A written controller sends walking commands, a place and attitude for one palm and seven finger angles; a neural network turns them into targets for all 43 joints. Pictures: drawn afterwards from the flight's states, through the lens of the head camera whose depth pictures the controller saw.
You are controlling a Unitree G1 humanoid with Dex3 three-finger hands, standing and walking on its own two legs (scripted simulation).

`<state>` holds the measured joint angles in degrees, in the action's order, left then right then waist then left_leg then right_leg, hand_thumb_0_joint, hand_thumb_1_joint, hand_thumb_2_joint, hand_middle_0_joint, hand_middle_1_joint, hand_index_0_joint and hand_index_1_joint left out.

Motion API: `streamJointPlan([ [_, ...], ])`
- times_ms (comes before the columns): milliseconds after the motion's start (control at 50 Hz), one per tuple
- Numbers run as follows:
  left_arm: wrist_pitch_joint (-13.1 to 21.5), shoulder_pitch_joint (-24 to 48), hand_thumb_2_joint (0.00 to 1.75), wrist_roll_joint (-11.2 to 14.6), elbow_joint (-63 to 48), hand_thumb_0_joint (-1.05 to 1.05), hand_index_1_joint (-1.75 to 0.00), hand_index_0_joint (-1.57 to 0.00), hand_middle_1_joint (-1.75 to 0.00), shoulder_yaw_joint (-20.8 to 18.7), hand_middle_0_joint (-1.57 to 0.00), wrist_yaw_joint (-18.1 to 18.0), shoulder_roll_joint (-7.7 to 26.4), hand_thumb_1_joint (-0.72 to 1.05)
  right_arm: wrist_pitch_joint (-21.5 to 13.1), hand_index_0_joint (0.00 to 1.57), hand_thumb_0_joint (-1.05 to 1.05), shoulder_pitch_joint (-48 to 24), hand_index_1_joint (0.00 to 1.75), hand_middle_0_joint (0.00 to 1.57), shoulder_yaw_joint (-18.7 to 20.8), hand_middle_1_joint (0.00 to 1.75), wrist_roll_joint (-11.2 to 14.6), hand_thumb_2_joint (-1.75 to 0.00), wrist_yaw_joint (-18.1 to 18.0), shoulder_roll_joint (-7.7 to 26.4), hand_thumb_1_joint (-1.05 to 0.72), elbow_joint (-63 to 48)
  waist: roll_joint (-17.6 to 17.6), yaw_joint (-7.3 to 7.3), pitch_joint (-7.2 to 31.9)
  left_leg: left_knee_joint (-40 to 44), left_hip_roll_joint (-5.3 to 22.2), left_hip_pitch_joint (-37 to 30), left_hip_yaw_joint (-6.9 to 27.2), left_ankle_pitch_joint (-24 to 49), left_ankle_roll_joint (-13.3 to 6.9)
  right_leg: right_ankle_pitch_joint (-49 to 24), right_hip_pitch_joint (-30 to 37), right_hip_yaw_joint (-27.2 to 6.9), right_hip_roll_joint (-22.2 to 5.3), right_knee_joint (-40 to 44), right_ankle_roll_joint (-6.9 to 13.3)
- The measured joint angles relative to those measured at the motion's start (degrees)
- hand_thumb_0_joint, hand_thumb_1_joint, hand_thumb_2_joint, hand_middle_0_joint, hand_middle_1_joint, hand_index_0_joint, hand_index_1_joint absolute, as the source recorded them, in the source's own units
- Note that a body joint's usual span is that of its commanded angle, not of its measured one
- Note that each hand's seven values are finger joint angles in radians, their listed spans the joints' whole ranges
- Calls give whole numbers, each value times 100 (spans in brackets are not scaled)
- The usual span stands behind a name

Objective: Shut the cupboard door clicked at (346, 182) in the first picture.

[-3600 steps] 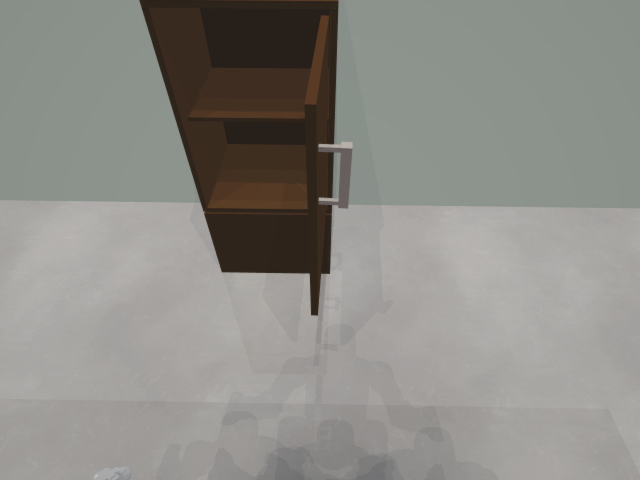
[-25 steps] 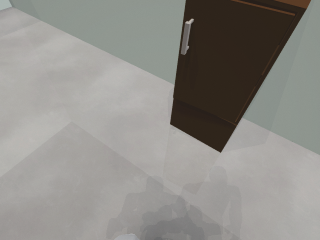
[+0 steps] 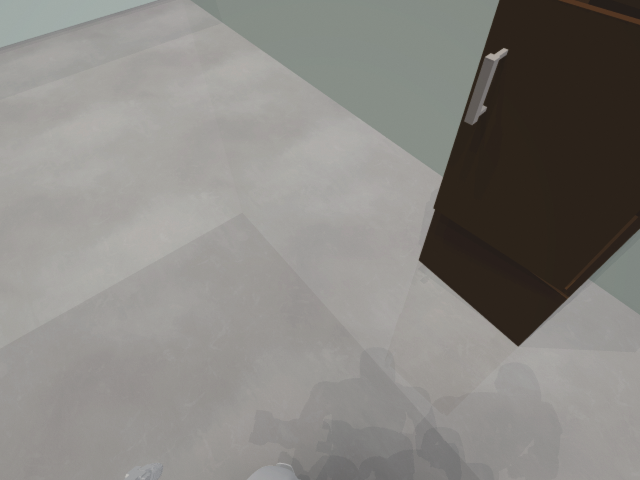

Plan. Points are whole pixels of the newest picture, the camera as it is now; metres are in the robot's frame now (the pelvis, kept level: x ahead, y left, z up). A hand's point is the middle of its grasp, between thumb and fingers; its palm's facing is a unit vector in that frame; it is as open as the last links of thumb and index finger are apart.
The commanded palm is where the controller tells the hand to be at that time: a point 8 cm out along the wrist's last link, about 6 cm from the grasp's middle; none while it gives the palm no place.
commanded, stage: walk to a spot facing it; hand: left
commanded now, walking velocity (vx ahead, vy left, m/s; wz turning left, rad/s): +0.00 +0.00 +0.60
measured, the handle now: (486, 87) +0.82 -0.31 +0.02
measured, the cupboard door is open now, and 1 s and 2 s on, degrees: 5 5 5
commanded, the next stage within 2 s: turn to face it in 0.38 s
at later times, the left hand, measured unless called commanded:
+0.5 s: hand out of the picture +0.06 +0.24 -0.18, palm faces +0.35 -0.90 -0.27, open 7.4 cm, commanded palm none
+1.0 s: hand (189, 467) +0.16 +0.21 -0.18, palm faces +0.21 -0.96 -0.20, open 7.3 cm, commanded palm none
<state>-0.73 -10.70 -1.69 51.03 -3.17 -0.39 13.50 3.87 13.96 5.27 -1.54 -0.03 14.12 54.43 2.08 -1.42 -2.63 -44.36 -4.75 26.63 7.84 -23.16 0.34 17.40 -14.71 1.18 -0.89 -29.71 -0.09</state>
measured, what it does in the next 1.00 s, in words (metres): walks ahead: left foot, then right foot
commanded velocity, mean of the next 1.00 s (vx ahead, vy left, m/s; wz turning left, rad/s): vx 0.00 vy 0.00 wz -0.06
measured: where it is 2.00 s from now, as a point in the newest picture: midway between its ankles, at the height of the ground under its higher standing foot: outside the picture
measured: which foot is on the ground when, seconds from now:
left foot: up 0.00-0.32, down 0.34-0.70, up 0.72-0.94, down 0.96-1.00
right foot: down 0.00-0.34, up 0.36-0.68, down 0.70-0.98, up 1.00-1.00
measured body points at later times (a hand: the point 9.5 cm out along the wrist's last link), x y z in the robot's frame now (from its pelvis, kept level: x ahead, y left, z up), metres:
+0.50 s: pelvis +0.09 +0.02 -0.01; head +0.15 +0.05 +0.44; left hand +0.04 +0.28 -0.15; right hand +0.30 -0.18 -0.13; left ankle +0.09 +0.12 -0.73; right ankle +0.10 -0.13 -0.66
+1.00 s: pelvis +0.15 +0.01 +0.00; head +0.20 +0.04 +0.45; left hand +0.15 +0.26 -0.16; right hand +0.25 -0.23 -0.14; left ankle +0.11 +0.12 -0.73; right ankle +0.22 -0.10 -0.73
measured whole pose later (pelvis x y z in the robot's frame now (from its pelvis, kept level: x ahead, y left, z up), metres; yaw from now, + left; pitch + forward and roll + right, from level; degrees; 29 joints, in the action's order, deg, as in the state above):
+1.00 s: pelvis +0.15 +0.01 +0.00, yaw +8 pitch +1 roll +0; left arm -3.7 -13.4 -0.8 54.9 -4.2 -0.4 11.5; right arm 1.4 11.9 2.9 -0.6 -2.2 10.9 54.7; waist -2.6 0.8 -5.3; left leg -30.4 0.7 13.2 -2.6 -16.8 0.1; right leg 16.2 -21.7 -5.6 2.3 -34.7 -0.4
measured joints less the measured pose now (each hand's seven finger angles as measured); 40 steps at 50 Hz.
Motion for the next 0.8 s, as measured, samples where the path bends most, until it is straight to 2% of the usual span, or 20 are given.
streamJointPlan([
  [60, -39, -203, 90, 27, 102, 0, -30, -20, -30, 42, -20, -56, -185, 91, 40, 20, 0, -31, 30, 20, 66, 29, -25, -90, 56, 137, -91, -43, 84, -25, -25, -1527, 148, 460, -398, -83, 111, 136, 318, 265, -131, 160, 21],
  [120, 9, -378, 90, 39, 185, 0, -30, -20, -30, 63, -20, -77, -276, 90, 23, 20, 0, -115, 30, 20, 47, 29, -2, -90, 115, 162, -91, -126, 3, -53, -129, -1938, 383, 571, -707, 81, 215, 213, 611, 484, -302, 342, 7],
  [160, 50, -460, 90, 34, 192, 0, -30, -20, -30, 74, -20, -86, -308, 90, 27, 20, 0, -208, 30, 20, 5, 29, 9, -90, 137, 138, -91, -172, -74, -42, -246, -1674, 513, 506, -861, 108, 241, 299, 768, 660, -412, 365, -20],
  [220, 90, -586, 90, 21, 166, 0, -30, -20, -30, 86, -20, -90, -323, 90, 49, 20, 0, -418, 30, 20, -77, 29, 17, -90, 167, 86, -92, -208, -168, 50, -427, -972, 622, 335, -1057, 142, 216, 506, 943, 938, -531, 270, -73],
  [280, 83, -735, 90, 9, 156, 0, -30, -20, -30, 71, -20, -77, -274, 90, 30, 20, 1, -679, 30, 20, -153, 29, 22, -90, 191, 18, -92, -284, -290, 164, -580, -117, 572, 67, -1285, 213, 114, 806, 1018, 1176, -658, -25, -149],
  [320, 60, -858, 90, 25, 183, 0, -30, -20, -30, 48, -20, -61, -212, 90, -56, 20, 1, -795, 30, 20, -195, 29, 13, -90, 206, -2, -91, -393, -358, 195, -625, 614, 458, -269, -1429, 654, 7, 1060, 928, 1298, -775, -569, -205],
  [340, 34, -930, 90, 50, 199, 0, -30, -20, -30, 35, -20, -48, -187, 90, -126, 20, 0, -827, 30, 20, -208, 29, -4, -90, 215, 16, -91, -460, -329, 201, -606, 853, 460, -402, -1420, 1158, -154, 1135, 717, 1304, -817, -1143, -231],
  [380, -107, -842, 90, 94, 249, 0, -30, -20, -30, 13, -20, -51, -72, 90, -243, 20, 0, -923, 30, 20, -222, 29, 28, -90, 182, -28, -91, -531, -411, 223, -670, 520, 391, -326, -1355, 913, -349, 1506, 54, 779, -755, -2705, -283],
  [420, -222, -718, 90, 89, 222, 0, -30, -20, -30, -34, -20, -86, 10, 90, -267, 20, 0, -936, 30, 20, -265, 29, 41, -90, 138, -70, -91, -563, -455, 269, -664, 543, 365, -449, -1285, 637, -369, 1545, -486, 386, -613, -3579, -309],
  [460, -265, -541, 90, 72, 162, 0, -30, -20, -30, -71, -20, -81, 51, 91, -256, 20, 0, -898, 30, 20, -279, 29, 24, -90, 70, -98, -91, -581, -425, 254, -607, 748, 354, -579, -1161, 666, -306, 1311, -886, 211, -558, -3754, -356],
  [560, -202, -119, 90, 39, -102, 0, -30, -19, -30, -93, -20, -20, 65, 91, -231, 21, 0, -783, 30, 20, -316, 29, 1, -90, -21, -152, -91, -452, -296, 224, -473, 1212, 371, -879, -881, 858, -247, 775, -1327, -33, -497, -2931, -381],
  [640, -118, -80, 90, 24, -67, 0, -30, -19, -30, -9, -20, -14, -14, 91, -222, 21, 0, -663, 30, 20, -344, 30, -5, -90, -60, -269, -91, -256, -205, 227, -269, 1289, 487, -1139, -878, 741, -117, 364, -980, 16, -349, -1585, -326],
  [680, -47, -205, 90, 15, -6, 0, -30, -19, -30, 46, -20, 10, -37, 91, -224, 21, 0, -577, 30, 20, -359, 30, 20, -90, -56, -348, -91, -149, -259, 268, -131, 1133, 504, -1230, -1002, 543, -25, -207, -588, 1, -283, -684, -286],
  [700, -9, -275, 90, 3, 52, 0, -30, -19, -30, 64, -20, 12, -68, 91, -215, 21, 0, -550, 30, 20, -354, 30, 41, -90, -47, -371, -91, -106, -269, 300, -70, 983, 530, -1232, -1088, 403, 23, -378, -518, -86, -236, -509, -206],
  [760, -71, -363, 90, -17, 273, 0, -30, -19, -30, 192, -20, 62, -322, 91, -118, 21, 0, -480, 30, 20, -281, 30, 74, -90, -35, -311, -91, -44, 6, 191, -6, 516, 604, -1163, -1031, -328, 12, -231, -493, -94, -40, -606, -10],
  [800, -116, -386, 90, -16, 319, 0, -30, -20, -30, 204, -20, 76, -446, 91, -71, 20, 0, -424, 30, 20, -261, 29, 74, -90, -43, -293, -91, 9, 22, 199, 0, 25, 549, -1016, -1019, -532, -14, -280, -464, -170, 29, -422, 37],
])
